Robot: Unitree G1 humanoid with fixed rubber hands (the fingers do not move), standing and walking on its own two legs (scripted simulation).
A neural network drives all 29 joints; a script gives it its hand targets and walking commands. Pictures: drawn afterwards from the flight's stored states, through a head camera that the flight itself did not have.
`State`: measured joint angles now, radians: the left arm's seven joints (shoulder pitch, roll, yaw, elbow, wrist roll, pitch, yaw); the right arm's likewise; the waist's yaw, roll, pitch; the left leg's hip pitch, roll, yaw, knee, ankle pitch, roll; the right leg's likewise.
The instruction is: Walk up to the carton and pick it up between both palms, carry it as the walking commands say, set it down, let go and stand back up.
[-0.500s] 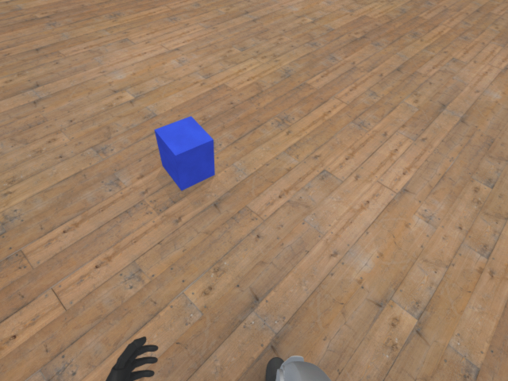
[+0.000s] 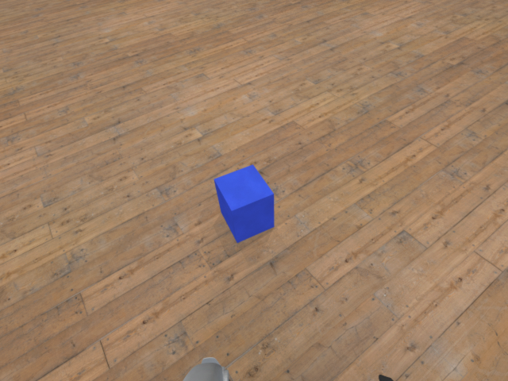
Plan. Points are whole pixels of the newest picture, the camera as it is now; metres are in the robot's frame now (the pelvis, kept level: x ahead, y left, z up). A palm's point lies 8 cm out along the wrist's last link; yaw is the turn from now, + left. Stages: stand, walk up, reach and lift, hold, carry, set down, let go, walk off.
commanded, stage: walk up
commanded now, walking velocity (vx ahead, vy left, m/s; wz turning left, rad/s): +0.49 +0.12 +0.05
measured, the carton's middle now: (245, 203) +0.98 +0.18 -0.66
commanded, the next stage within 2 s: none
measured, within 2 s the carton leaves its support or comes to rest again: neither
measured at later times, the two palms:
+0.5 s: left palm (143, 274) +0.36 +0.29 -0.14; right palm out of the picture +0.16 -0.16 -0.11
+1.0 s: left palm (134, 276) +0.34 +0.30 -0.10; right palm (368, 242) +0.47 -0.20 -0.15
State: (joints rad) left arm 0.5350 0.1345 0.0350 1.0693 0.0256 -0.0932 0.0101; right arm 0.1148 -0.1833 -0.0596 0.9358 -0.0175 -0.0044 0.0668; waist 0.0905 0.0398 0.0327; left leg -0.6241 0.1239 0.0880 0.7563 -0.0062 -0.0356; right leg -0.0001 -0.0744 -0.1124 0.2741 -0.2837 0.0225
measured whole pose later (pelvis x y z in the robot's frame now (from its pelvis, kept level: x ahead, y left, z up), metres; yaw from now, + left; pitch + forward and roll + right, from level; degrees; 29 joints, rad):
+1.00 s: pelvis +0.40 +0.04 +0.00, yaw +1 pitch +0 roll +3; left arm 0.42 0.20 0.06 1.03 0.03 -0.05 0.02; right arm 0.21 -0.25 -0.07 0.98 -0.03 0.03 0.04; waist 0.05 0.04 0.04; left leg -0.52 0.10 0.05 0.96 -0.19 -0.05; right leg -0.20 -0.13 -0.12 0.37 -0.16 0.01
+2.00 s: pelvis +0.51 +0.08 -0.01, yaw +7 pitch +0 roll -1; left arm 0.25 0.24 0.06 0.98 0.05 0.03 0.01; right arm 0.38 -0.18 -0.04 1.09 -0.04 0.01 -0.06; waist -0.05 -0.01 0.01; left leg -0.20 0.06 0.00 0.44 -0.25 -0.03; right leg -0.37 -0.01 -0.09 0.85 -0.36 0.03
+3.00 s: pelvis +0.62 +0.00 -0.01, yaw +26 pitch +1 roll +1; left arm 0.24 0.22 0.02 0.92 0.02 0.02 0.00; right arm 0.19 -0.22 -0.02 1.00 -0.02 0.01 0.00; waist 0.00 -0.01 0.02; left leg -0.28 0.02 0.06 0.50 -0.24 -0.01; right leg -0.27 -0.06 -0.03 0.48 -0.21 0.03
